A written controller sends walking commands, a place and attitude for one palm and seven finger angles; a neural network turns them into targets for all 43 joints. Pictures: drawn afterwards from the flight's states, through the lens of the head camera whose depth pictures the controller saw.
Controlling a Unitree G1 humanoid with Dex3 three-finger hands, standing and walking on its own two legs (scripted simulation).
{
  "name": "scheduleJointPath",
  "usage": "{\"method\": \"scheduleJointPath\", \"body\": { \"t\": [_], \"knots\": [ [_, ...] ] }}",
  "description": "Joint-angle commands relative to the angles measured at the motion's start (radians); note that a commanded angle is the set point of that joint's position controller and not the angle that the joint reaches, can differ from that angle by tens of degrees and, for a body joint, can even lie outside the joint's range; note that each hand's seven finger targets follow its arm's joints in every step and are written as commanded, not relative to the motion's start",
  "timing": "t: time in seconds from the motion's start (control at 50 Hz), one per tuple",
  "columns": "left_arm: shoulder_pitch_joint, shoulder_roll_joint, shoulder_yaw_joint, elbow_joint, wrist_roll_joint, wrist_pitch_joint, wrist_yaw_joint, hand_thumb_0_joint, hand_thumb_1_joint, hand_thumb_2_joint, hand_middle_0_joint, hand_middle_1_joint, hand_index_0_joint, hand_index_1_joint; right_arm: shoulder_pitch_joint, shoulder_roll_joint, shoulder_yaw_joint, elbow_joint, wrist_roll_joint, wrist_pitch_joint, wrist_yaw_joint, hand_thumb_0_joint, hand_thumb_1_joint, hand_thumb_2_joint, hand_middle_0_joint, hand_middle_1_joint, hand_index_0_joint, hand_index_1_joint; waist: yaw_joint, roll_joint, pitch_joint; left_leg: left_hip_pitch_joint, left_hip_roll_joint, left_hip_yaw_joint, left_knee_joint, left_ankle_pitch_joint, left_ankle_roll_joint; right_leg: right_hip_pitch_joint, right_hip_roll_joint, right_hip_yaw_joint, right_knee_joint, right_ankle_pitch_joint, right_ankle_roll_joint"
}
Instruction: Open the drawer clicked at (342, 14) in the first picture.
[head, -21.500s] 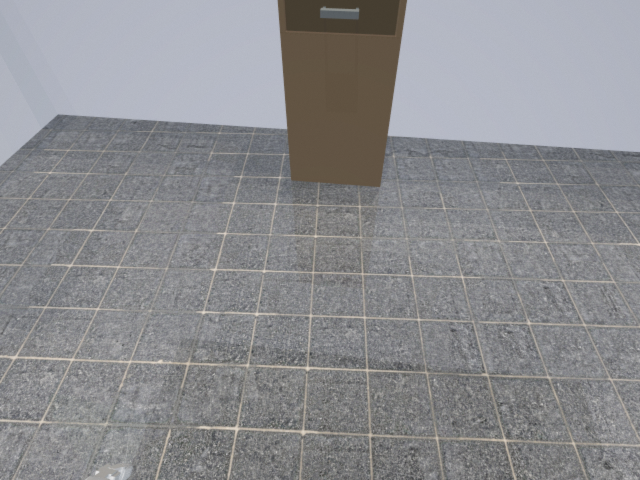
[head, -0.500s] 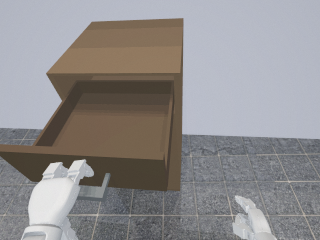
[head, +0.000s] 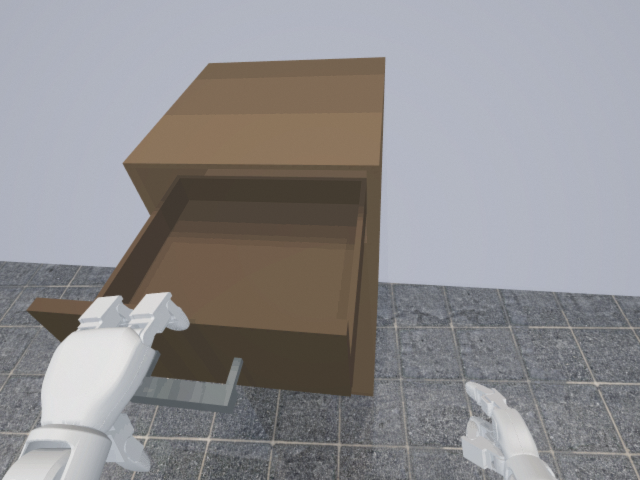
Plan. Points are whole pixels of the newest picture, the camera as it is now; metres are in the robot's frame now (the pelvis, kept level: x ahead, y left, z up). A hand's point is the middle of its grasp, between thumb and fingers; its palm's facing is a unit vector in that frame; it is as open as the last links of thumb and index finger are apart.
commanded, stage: lift the hand off the handle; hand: left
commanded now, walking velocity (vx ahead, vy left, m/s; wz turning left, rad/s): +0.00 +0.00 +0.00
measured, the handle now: (188, 377) +0.22 +0.21 +0.03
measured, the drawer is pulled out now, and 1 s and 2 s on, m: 0.30 0.30 0.30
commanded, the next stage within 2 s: draw the hand back to the body in 0.50 s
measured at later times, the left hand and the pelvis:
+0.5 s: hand (119, 347) +0.18 +0.21 +0.17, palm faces +0.18 -0.14 -0.97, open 13.9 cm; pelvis -0.01 +0.01 +0.01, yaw +0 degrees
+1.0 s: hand (109, 360) +0.17 +0.23 +0.16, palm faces +0.08 -0.10 -0.99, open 13.8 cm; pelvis -0.01 -0.01 +0.01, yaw +1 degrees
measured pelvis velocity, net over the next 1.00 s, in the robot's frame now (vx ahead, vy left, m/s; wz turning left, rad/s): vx -0.01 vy -0.01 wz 0.02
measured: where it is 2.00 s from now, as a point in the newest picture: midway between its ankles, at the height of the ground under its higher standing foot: outside the picture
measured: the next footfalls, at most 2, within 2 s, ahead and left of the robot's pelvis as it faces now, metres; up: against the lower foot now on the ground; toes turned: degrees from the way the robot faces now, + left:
none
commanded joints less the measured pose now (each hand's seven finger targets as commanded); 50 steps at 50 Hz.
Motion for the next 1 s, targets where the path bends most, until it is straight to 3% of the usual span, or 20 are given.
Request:
{"method": "scheduleJointPath", "body": {
  "t": [0.0, 0.02, 0.14, 0.18, 0.24, 0.28, 0.34, 0.38, 0.42, 0.5, 0.54, 0.58, 0.64, 0.68, 0.74, 0.78, 0.84, 0.88, 0.94, 0.98],
  "knots": [
    [-0.045, 0.131, 0.122, -0.240, -0.019, 0.015, 0.011, 0.000, -0.500, 0.300, -0.300, -1.200, -0.300, -1.200, -0.171, -0.086, -0.028, -0.180, 0.005, -0.045, 0.006, 0.000, -0.900, -0.900, 0.200, 0.300, 0.200, 0.300, -0.002, -0.061, -0.109, 0.184, 0.010, -0.016, -0.075, 0.276, 0.012, -0.053, -0.011, -0.009, -0.121, 0.293, 0.002],
    [-0.066, 0.139, 0.125, -0.241, -0.028, 0.021, 0.001, 0.000, -0.500, 0.300, -0.300, -1.200, -0.300, -1.200, -0.181, -0.089, -0.029, -0.179, 0.011, -0.041, 0.007, 0.000, -0.900, -0.900, 0.200, 0.300, 0.200, 0.300, -0.010, -0.091, -0.078, 0.179, 0.015, -0.018, -0.087, 0.262, 0.010, -0.058, -0.012, -0.011, -0.132, 0.279, 0.006],
    [-0.124, 0.164, 0.125, -0.290, -0.035, 0.035, -0.046, 0.000, -0.500, 0.300, -0.300, -1.200, -0.300, -1.200, -0.193, -0.091, -0.025, -0.189, 0.012, -0.039, 0.005, 0.000, -0.900, -0.900, 0.200, 0.300, 0.200, 0.300, 0.001, -0.051, -0.090, 0.210, 0.015, -0.025, -0.119, 0.267, 0.012, -0.023, -0.008, -0.016, -0.155, 0.244, 0.001],
    [-0.109, 0.212, 0.191, -0.309, -0.056, 0.049, -0.051, 0.000, -0.500, 0.300, -0.300, -1.200, -0.300, -1.200, -0.236, -0.093, -0.015, -0.201, 0.027, -0.048, 0.007, 0.000, -0.900, -0.900, 0.200, 0.300, 0.200, 0.300, 0.007, -0.054, -0.105, 0.217, 0.024, -0.029, -0.115, 0.279, 0.006, 0.003, -0.008, 0.000, -0.158, 0.279, -0.001],
    [-0.132, 0.193, 0.160, -0.323, -0.059, 0.048, -0.072, 0.000, -0.500, 0.300, -0.300, -1.200, -0.300, -1.200, -0.205, -0.093, -0.021, -0.188, 0.017, -0.035, 0.013, 0.000, -0.900, -0.900, 0.200, 0.300, 0.200, 0.300, 0.002, -0.053, -0.084, 0.216, 0.016, -0.023, -0.124, 0.291, 0.009, -0.003, -0.008, -0.014, -0.166, 0.279, 0.002],
    [-0.149, 0.228, 0.207, -0.349, -0.079, 0.062, -0.073, 0.000, -0.500, 0.300, -0.300, -1.200, -0.300, -1.200, -0.254, -0.093, -0.011, -0.202, 0.034, -0.046, 0.019, 0.000, -0.900, -0.900, 0.200, 0.300, 0.200, 0.300, 0.007, -0.016, -0.084, 0.215, 0.027, -0.032, -0.133, 0.273, 0.000, 0.006, -0.005, -0.002, -0.167, 0.250, -0.003],
    [-0.166, 0.199, 0.164, -0.340, -0.082, 0.064, -0.094, 0.000, -0.500, 0.300, -0.300, -1.200, -0.300, -1.200, -0.227, -0.091, -0.018, -0.189, 0.023, -0.040, 0.025, 0.000, -0.900, -0.900, 0.200, 0.300, 0.200, 0.300, 0.006, -0.023, -0.064, 0.211, 0.017, -0.030, -0.148, 0.273, 0.004, 0.002, -0.004, -0.022, -0.175, 0.238, 0.000],
    [-0.202, 0.227, 0.195, -0.371, -0.095, 0.080, -0.098, 0.000, -0.500, 0.300, -0.300, -1.200, -0.300, -1.200, -0.276, -0.090, -0.009, -0.201, 0.040, -0.051, 0.028, 0.000, -0.900, -0.900, 0.200, 0.300, 0.200, 0.300, 0.006, -0.029, -0.078, 0.213, 0.025, -0.037, -0.146, 0.256, 0.000, 0.006, -0.002, -0.006, -0.174, 0.217, -0.003],
    [-0.195, 0.165, 0.128, -0.306, -0.080, 0.084, -0.118, 0.000, -0.500, 0.300, -0.300, -1.200, -0.300, -1.200, -0.238, -0.083, -0.012, -0.180, 0.033, -0.044, 0.034, 0.000, -0.900, -0.900, 0.200, 0.300, 0.200, 0.300, -0.006, -0.068, -0.042, 0.207, 0.024, -0.033, -0.159, 0.239, 0.000, -0.021, -0.004, -0.024, -0.178, 0.180, 0.000],
    [-0.268, 0.189, 0.119, -0.313, -0.062, 0.089, -0.136, 0.000, -0.500, 0.300, -0.300, -1.200, -0.300, -1.200, -0.254, -0.082, -0.003, -0.186, 0.027, -0.044, 0.033, 0.000, -0.900, -0.900, 0.200, 0.300, 0.200, 0.300, 0.004, -0.046, -0.069, 0.199, 0.011, -0.028, -0.165, 0.199, 0.006, -0.002, -0.003, -0.010, -0.184, 0.150, -0.004],
    [-0.279, 0.202, 0.132, -0.265, -0.058, 0.083, -0.138, 0.000, -0.500, 0.300, -0.300, -1.200, -0.300, -1.200, -0.246, -0.085, -0.009, -0.175, 0.024, -0.039, 0.027, 0.000, -0.900, -0.900, 0.200, 0.300, 0.200, 0.300, 0.002, -0.070, -0.048, 0.200, 0.011, -0.029, -0.171, 0.184, 0.008, -0.008, 0.000, -0.011, -0.197, 0.133, -0.004],
    [-0.335, 0.280, 0.208, -0.298, -0.061, 0.076, -0.125, 0.000, -0.500, 0.300, -0.300, -1.200, -0.300, -1.200, -0.283, -0.087, -0.003, -0.180, 0.033, -0.054, 0.021, 0.000, -0.900, -0.900, 0.200, 0.300, 0.200, 0.300, 0.003, -0.054, -0.079, 0.207, 0.015, -0.031, -0.157, 0.176, 0.005, 0.007, -0.005, 0.016, -0.198, 0.136, -0.008],
    [-0.264, 0.250, 0.203, -0.223, -0.083, 0.061, -0.137, 0.000, -0.500, 0.300, -0.300, -1.200, -0.300, -1.200, -0.240, -0.085, -0.010, -0.163, 0.022, -0.049, 0.015, 0.000, -0.900, -0.900, 0.200, 0.300, 0.200, 0.300, 0.006, -0.056, -0.056, 0.208, 0.000, -0.022, -0.145, 0.207, 0.009, 0.000, -0.008, 0.007, -0.207, 0.183, -0.002],
    [-0.285, 0.314, 0.279, -0.246, -0.110, 0.056, -0.133, 0.000, -0.500, 0.300, -0.300, -1.200, -0.300, -1.200, -0.269, -0.089, -0.005, -0.170, 0.033, -0.067, 0.012, 0.000, -0.900, -0.900, 0.200, 0.300, 0.200, 0.300, 0.003, -0.070, -0.080, 0.210, 0.001, -0.025, -0.134, 0.210, 0.006, 0.017, -0.013, 0.027, -0.203, 0.220, 0.000],
    [-0.220, 0.283, 0.259, -0.213, -0.134, 0.037, -0.152, 0.000, -0.500, 0.300, -0.300, -1.200, -0.300, -1.200, -0.225, -0.096, -0.013, -0.164, 0.024, -0.060, 0.007, 0.000, -0.900, -0.900, 0.200, 0.300, 0.200, 0.300, -0.003, -0.067, -0.054, 0.208, -0.008, -0.018, -0.122, 0.230, 0.012, 0.005, -0.018, 0.013, -0.207, 0.260, 0.010],
    [-0.210, 0.321, 0.305, -0.278, -0.162, 0.023, -0.143, 0.000, -0.500, 0.300, -0.300, -1.200, -0.300, -1.200, -0.256, -0.102, -0.010, -0.182, 0.035, -0.081, 0.003, 0.000, -0.900, -0.900, 0.200, 0.300, 0.200, 0.300, -0.006, -0.056, -0.081, 0.215, -0.001, -0.020, -0.109, 0.221, 0.006, 0.011, -0.024, 0.030, -0.198, 0.281, 0.010],
    [-0.133, 0.275, 0.263, -0.267, -0.164, -0.004, -0.147, 0.000, -0.500, 0.300, -0.300, -1.200, -0.300, -1.200, -0.202, -0.106, -0.019, -0.178, 0.021, -0.073, 0.001, 0.000, -0.900, -0.900, 0.200, 0.300, 0.200, 0.300, -0.011, -0.074, -0.052, 0.209, -0.006, -0.017, -0.103, 0.228, 0.011, -0.021, -0.023, 0.004, -0.202, 0.282, 0.017],
    [-0.159, 0.327, 0.323, -0.295, -0.171, -0.010, -0.127, 0.000, -0.500, 0.300, -0.300, -1.200, -0.300, -1.200, -0.229, -0.109, -0.016, -0.185, 0.031, -0.087, -0.004, 0.000, -0.900, -0.900, 0.200, 0.300, 0.200, 0.300, -0.011, -0.069, -0.053, 0.207, 0.000, -0.021, -0.094, 0.201, 0.007, -0.028, -0.025, 0.028, -0.204, 0.263, 0.013],
    [-0.110, 0.324, 0.333, -0.265, -0.153, -0.032, -0.112, 0.000, -0.500, 0.300, -0.300, -1.200, -0.300, -1.200, -0.178, -0.110, -0.029, -0.180, 0.015, -0.077, -0.008, 0.000, -0.900, -0.900, 0.200, 0.300, 0.200, 0.300, 0.000, -0.089, -0.077, 0.211, -0.007, -0.017, -0.079, 0.241, 0.015, -0.019, -0.030, 0.012, -0.190, 0.317, 0.015],
    [-0.094, 0.372, 0.405, -0.305, -0.172, -0.032, -0.089, 0.000, -0.500, 0.300, -0.300, -1.200, -0.300, -1.200, -0.214, -0.115, -0.026, -0.188, 0.027, -0.086, -0.006, 0.000, -0.900, -0.900, 0.200, 0.300, 0.200, 0.300, 0.007, -0.050, -0.105, 0.215, -0.003, -0.021, -0.065, 0.256, 0.007, 0.001, -0.031, 0.034, -0.176, 0.366, 0.008]
  ]
}}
